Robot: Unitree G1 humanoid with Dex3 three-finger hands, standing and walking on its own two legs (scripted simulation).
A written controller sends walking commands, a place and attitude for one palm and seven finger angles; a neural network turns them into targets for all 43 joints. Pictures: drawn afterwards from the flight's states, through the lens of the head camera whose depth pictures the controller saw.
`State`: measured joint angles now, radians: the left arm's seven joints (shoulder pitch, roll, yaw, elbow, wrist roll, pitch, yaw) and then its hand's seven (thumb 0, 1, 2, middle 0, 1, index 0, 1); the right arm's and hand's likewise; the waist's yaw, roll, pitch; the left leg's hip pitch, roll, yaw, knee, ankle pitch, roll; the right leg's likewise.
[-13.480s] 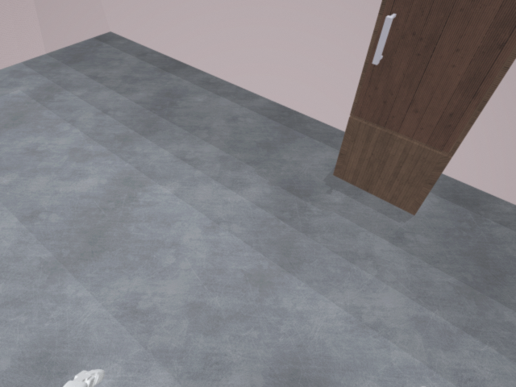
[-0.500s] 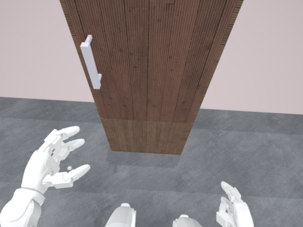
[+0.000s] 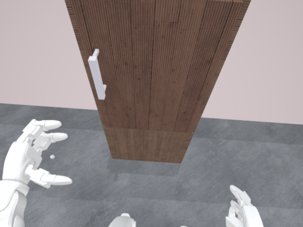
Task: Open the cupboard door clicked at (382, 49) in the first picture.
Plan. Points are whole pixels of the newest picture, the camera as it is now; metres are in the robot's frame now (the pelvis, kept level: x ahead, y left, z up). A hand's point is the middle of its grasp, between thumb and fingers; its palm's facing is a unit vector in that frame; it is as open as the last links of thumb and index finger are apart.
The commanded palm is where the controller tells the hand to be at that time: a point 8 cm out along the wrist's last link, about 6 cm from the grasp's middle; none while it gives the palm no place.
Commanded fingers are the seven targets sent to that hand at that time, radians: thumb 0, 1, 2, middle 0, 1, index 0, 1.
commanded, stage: raise the hand with hooked fingers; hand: left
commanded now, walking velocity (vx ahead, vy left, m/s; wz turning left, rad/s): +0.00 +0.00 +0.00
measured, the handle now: (99, 75) +0.55 +0.21 +0.06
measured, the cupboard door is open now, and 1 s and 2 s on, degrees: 0 0 0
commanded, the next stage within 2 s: move the hooked fingers beside the handle in 0.86 s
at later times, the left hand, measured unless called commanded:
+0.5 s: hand (53, 138) +0.30 +0.26 +0.09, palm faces +0.00 -1.00 -0.01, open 14.0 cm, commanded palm +0.27 +0.30 +0.09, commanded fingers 0.00 -0.50 0.30 -0.30 -1.20 -0.30 -1.20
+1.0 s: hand (51, 139) +0.29 +0.26 +0.08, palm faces +0.02 -1.00 +0.00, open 14.0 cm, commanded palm +0.28 +0.31 +0.09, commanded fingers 0.00 -0.50 0.30 -0.30 -1.20 -0.30 -1.20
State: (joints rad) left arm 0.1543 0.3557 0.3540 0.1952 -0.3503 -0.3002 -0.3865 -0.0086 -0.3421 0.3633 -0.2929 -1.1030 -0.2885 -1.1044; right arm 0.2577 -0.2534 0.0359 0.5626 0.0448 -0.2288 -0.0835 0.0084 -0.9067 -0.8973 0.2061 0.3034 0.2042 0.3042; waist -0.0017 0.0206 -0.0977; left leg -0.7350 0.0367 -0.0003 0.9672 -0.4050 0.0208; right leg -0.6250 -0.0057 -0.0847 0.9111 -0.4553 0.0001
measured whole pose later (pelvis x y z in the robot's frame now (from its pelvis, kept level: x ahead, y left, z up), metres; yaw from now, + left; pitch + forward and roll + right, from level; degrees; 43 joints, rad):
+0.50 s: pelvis +0.00 -0.01 +0.01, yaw -1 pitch +9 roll -2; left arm -0.06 0.43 0.43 0.47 -0.37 -0.23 -0.53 -0.02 -0.49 0.30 -0.30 -1.20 -0.30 -1.20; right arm 0.29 -0.28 0.04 0.58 0.05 -0.19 -0.10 0.01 -0.91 -0.90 0.21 0.30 0.21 0.30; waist -0.01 0.03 -0.08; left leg -0.65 0.05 0.01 0.86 -0.36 0.01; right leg -0.56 0.01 -0.07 0.83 -0.42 -0.01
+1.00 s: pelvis +0.00 -0.01 +0.01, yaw -1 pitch +9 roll -2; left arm -0.07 0.41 0.43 0.48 -0.37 -0.27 -0.53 -0.02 -0.50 0.30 -0.30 -1.20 -0.30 -1.20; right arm 0.27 -0.27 0.04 0.57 0.05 -0.18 -0.09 0.01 -0.91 -0.90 0.21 0.30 0.21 0.30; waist 0.00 0.02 -0.07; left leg -0.66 0.04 0.02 0.87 -0.37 0.01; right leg -0.56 0.00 -0.07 0.83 -0.42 -0.01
